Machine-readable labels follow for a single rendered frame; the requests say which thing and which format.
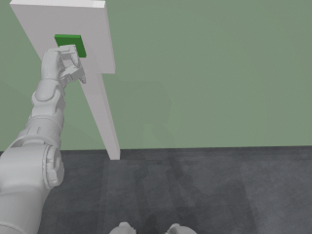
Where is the panel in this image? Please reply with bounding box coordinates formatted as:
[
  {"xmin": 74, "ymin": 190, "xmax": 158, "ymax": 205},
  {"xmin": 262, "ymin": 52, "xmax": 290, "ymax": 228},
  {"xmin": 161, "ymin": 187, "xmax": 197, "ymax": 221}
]
[{"xmin": 10, "ymin": 0, "xmax": 121, "ymax": 160}]

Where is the button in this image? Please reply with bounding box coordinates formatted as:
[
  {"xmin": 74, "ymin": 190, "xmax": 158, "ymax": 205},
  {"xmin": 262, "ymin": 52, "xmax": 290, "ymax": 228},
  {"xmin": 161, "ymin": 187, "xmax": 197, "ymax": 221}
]
[{"xmin": 55, "ymin": 34, "xmax": 87, "ymax": 58}]

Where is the right robot shin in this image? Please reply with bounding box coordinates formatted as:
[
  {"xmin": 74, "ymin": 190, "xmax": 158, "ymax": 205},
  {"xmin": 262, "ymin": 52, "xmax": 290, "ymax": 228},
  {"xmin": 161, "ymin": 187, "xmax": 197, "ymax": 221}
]
[{"xmin": 169, "ymin": 223, "xmax": 180, "ymax": 230}]

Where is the left robot forearm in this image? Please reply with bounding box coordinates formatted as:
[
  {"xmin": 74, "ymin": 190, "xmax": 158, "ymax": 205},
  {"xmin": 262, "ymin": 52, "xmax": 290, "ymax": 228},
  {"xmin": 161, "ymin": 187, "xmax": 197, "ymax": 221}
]
[{"xmin": 0, "ymin": 79, "xmax": 66, "ymax": 160}]

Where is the left robot shin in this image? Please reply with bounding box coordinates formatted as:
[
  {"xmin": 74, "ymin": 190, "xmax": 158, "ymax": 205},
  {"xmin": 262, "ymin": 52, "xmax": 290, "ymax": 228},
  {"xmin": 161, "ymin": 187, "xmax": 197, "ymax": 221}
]
[{"xmin": 119, "ymin": 222, "xmax": 132, "ymax": 228}]

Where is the robot shin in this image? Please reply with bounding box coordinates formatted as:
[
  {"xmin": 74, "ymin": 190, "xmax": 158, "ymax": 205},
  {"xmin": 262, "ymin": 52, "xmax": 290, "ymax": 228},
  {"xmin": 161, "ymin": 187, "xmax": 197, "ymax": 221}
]
[
  {"xmin": 119, "ymin": 222, "xmax": 132, "ymax": 228},
  {"xmin": 169, "ymin": 223, "xmax": 180, "ymax": 230}
]

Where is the left robot hand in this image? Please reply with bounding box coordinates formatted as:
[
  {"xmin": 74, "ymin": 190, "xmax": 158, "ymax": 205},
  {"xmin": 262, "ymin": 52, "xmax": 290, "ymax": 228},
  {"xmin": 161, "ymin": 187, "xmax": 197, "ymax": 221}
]
[{"xmin": 40, "ymin": 44, "xmax": 87, "ymax": 89}]

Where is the left robot upper arm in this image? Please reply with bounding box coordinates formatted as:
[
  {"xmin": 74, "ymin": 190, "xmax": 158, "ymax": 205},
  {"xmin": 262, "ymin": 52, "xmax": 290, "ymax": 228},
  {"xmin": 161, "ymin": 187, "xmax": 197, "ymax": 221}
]
[{"xmin": 0, "ymin": 144, "xmax": 64, "ymax": 234}]

